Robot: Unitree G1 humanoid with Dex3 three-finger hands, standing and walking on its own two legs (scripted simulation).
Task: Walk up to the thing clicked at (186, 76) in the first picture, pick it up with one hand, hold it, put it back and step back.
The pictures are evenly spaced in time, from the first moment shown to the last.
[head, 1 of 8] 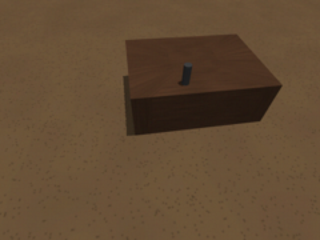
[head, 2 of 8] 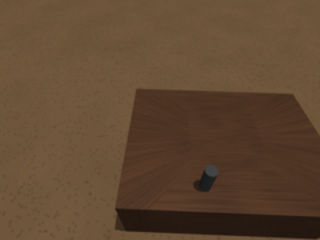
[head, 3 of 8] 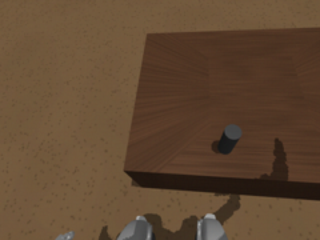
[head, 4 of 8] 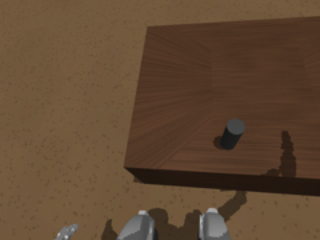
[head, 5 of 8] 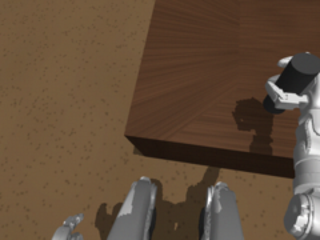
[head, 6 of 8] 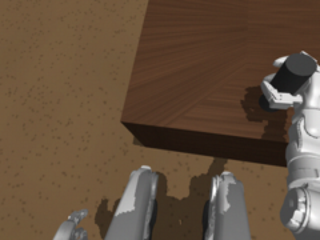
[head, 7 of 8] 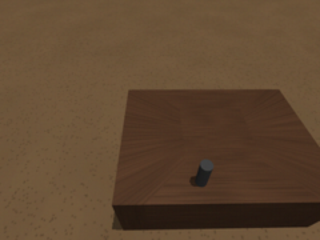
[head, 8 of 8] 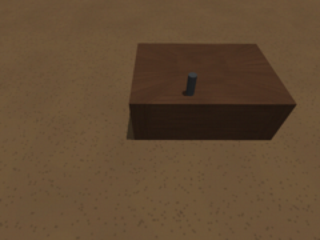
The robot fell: no
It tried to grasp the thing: yes
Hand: right
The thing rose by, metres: 0.33
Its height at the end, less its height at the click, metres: +0.00
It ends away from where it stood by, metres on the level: 0.01
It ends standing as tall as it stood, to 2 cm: yes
